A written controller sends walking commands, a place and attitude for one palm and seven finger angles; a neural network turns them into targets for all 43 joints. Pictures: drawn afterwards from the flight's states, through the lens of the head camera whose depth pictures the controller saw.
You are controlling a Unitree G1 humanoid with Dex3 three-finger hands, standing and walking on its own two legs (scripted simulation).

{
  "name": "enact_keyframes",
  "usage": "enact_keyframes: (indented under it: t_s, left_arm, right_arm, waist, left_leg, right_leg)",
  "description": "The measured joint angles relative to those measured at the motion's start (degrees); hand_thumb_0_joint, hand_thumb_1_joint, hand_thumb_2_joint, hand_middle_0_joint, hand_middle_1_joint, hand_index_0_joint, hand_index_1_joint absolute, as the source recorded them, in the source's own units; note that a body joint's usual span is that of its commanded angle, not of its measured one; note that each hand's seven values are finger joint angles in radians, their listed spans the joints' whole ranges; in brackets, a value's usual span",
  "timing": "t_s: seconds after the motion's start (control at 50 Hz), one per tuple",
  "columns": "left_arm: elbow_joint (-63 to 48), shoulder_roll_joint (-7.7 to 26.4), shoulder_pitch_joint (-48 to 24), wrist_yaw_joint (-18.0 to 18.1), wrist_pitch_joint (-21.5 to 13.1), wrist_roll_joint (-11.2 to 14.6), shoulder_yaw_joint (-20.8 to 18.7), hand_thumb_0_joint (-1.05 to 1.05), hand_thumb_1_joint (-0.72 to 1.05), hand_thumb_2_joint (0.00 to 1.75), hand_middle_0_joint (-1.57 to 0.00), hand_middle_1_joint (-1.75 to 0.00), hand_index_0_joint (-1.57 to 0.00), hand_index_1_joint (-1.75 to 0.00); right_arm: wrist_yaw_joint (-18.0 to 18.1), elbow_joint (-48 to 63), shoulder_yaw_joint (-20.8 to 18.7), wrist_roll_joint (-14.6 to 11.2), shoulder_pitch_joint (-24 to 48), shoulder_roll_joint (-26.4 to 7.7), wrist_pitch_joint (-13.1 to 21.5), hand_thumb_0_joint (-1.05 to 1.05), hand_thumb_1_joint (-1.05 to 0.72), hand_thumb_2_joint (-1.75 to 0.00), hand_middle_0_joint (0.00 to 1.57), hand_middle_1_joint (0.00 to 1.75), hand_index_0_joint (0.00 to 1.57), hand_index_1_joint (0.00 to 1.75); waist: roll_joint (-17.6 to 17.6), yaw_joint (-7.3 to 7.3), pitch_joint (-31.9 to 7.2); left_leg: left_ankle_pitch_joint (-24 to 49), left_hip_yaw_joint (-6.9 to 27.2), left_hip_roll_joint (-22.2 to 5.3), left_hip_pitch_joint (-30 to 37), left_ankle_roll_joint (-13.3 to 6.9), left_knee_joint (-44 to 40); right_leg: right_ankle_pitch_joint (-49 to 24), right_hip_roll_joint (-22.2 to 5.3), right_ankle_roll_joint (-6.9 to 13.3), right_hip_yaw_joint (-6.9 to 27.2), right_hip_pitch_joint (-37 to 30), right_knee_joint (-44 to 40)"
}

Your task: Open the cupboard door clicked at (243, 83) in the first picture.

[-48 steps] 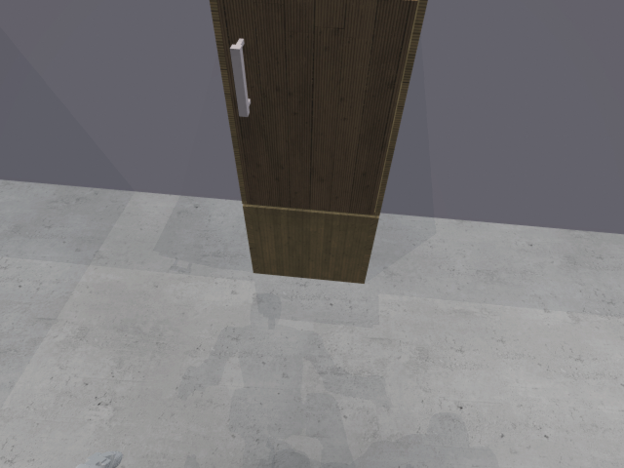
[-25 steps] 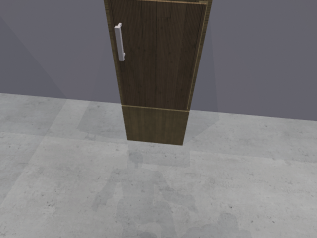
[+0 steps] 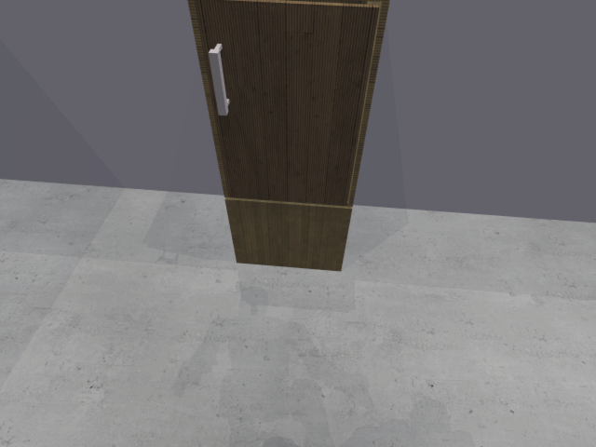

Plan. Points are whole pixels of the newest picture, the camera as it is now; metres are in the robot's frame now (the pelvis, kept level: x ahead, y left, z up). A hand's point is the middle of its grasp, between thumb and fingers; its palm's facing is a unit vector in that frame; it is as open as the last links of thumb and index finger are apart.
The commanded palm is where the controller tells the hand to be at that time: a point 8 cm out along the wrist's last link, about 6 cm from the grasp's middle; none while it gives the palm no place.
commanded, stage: look at it before walking up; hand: left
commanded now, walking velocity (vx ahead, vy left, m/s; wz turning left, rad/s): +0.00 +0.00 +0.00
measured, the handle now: (221, 80) +0.89 +0.24 +0.06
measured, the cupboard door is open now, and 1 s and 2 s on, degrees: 0 0 0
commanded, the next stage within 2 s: take the last steps up to it in 0.48 s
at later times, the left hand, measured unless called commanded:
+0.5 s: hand out of the picture +0.08 +0.25 -0.16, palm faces -0.02 -0.94 -0.33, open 7.4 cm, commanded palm none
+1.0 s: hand out of the picture +0.04 +0.21 -0.19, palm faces -0.01 -0.99 -0.16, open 7.4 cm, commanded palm none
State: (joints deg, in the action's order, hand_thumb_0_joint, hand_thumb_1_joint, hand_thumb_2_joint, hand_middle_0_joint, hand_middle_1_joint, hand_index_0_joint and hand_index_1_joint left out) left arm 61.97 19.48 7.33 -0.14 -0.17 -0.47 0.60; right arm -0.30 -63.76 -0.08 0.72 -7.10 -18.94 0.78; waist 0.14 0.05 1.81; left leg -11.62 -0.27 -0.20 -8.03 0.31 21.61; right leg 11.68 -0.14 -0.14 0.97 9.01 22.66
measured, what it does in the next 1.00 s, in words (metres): lifts its right foot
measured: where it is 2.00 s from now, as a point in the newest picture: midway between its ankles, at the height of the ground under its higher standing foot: (293, 428)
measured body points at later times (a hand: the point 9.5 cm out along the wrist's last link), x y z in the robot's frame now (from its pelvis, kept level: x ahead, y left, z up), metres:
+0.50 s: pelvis +0.01 +0.00 +0.00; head +0.01 +0.00 +0.45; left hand +0.08 +0.29 -0.13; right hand +0.09 -0.30 -0.13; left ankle +0.00 +0.12 -0.74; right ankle +0.01 -0.12 -0.74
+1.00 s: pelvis +0.07 +0.03 -0.01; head +0.07 +0.05 +0.44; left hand +0.04 +0.27 -0.18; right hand +0.02 -0.20 -0.16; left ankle +0.00 +0.12 -0.75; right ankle +0.02 -0.09 -0.70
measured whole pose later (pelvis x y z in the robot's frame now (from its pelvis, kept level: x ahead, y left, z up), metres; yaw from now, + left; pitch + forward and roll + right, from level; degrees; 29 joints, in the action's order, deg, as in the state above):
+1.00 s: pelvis +0.07 +0.03 -0.01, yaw -2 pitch -1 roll +0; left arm 64.1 11.3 20.1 -0.5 1.6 -1.1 -1.3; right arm 0.8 -63.5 -0.4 1.4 -22.1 -9.6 3.2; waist 2.0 0.4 0.8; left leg -21.4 -5.1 0.2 -5.1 -2.4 27.6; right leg 26.2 -1.7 1.1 -1.6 19.1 53.8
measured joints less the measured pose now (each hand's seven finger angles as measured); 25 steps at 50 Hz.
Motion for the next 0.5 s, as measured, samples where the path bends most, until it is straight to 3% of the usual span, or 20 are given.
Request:
enact_keyframes:
  t_s: [0.5]
  left_arm:
    - [0.49,0.16,0.5,0.04,-0.07,-0.01,-0.11,0.01,0.91,0.89,-0.21,-0.3,-0.2,-0.3]
  right_arm:
    - [0.18,0.05,0.05,-0.1,0.81,-0.24,0.05,0.0,-0.91,-0.89,0.2,0.3,0.2,0.3]
  waist:
    - [0.16,-0.34,0.3]
  left_leg:
    - [0.06,0.13,-0.24,0.95,0.25,-1.14]
  right_leg:
    - [-0.03,0.23,0.21,-0.14,-0.95,-1.11]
